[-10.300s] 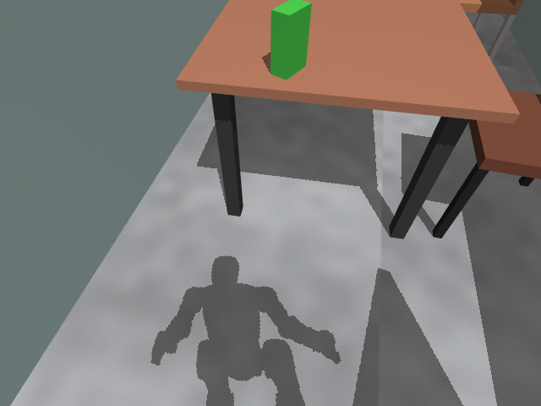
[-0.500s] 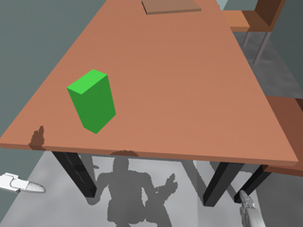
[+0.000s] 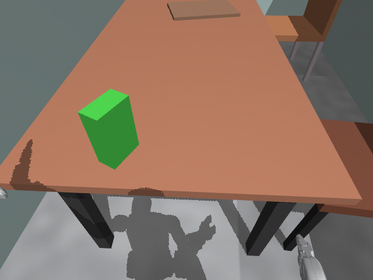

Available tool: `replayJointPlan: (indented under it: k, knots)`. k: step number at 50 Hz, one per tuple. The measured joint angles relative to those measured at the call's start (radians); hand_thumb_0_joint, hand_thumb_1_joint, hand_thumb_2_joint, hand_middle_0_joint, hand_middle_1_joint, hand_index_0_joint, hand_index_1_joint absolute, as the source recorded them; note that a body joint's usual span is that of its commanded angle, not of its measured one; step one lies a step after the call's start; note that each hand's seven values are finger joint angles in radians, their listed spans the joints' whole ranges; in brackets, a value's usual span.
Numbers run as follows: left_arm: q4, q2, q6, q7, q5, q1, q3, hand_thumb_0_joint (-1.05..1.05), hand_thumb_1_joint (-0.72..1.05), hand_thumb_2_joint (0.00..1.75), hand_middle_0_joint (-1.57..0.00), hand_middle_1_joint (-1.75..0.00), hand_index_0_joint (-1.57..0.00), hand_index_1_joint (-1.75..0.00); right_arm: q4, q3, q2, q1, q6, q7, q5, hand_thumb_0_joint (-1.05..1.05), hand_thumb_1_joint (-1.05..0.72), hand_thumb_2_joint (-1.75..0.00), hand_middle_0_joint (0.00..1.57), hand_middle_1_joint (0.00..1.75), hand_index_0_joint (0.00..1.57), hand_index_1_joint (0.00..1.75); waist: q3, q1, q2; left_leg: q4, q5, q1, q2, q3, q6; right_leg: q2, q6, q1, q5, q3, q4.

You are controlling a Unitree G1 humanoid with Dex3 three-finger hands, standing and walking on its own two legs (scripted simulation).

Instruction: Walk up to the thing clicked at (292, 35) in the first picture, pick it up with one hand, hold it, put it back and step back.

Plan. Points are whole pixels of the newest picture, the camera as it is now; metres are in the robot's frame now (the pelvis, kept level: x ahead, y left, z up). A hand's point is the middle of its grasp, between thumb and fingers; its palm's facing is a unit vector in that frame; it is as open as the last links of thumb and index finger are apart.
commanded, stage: go down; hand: left
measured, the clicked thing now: (112, 130) +0.48 +0.21 +0.05
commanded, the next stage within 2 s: none
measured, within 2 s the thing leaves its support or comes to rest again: neither
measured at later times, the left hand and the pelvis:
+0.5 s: hand out of the picture +0.34 +0.38 +0.18, palm faces +0.27 -0.96 +0.00, open 17.6 cm; pelvis +0.01 +0.00 +0.00, yaw +0 degrees
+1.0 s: hand out of the picture +0.35 +0.40 +0.20, palm faces +0.27 -0.96 +0.00, open 17.6 cm; pelvis +0.01 +0.00 +0.00, yaw +0 degrees
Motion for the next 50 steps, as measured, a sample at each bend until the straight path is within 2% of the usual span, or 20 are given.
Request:
replayJointPlan:
  k: [8,16,27,50]
  knots:
    - [0.148,0.070,0.051,-0.043,0.023,-0.122,0.019,-0.02,-0.54,0.03,-0.05,0.00,-0.02,-0.02,0.012,0.022,-0.008,0.001,-0.016,-0.025,-0.012,-0.01,0.48,-0.06,0.06,0.05,0.06,0.05,-0.011,-0.007,-0.006,-0.003,0.005,-0.025,0.002,0.000,-0.001,0.003,-0.001,-0.023,0.008,0.000,-0.008]
    - [0.231,0.120,0.057,-0.042,0.046,-0.185,0.029,-0.02,-0.53,0.05,-0.04,0.00,-0.02,-0.02,0.014,0.035,-0.001,0.001,-0.034,-0.034,-0.020,-0.01,0.48,-0.06,0.06,0.05,0.06,0.05,-0.020,-0.014,-0.004,0.001,0.004,-0.052,0.007,0.003,-0.003,0.008,-0.003,-0.050,0.010,0.003,-0.008]
    - [0.294,0.167,0.051,-0.058,0.068,-0.239,0.044,-0.02,-0.54,0.05,-0.04,0.00,-0.02,-0.02,0.054,0.049,0.010,-0.025,-0.037,-0.051,-0.025,-0.01,0.48,-0.06,0.06,0.05,0.06,0.05,-0.032,-0.023,-0.006,0.014,-0.005,-0.080,0.010,-0.003,-0.004,0.010,-0.003,-0.073,0.003,-0.002,-0.001]
    - [0.358,0.252,0.079,-0.098,0.088,-0.307,0.054,-0.02,-0.53,0.06,-0.04,0.00,-0.02,-0.03,0.041,0.049,0.004,-0.028,-0.041,-0.071,-0.024,-0.01,0.48,-0.06,0.06,0.05,0.06,0.05,-0.046,-0.033,-0.011,0.036,-0.020,-0.116,0.009,-0.005,0.000,0.009,0.000,-0.102,-0.004,-0.003,0.007]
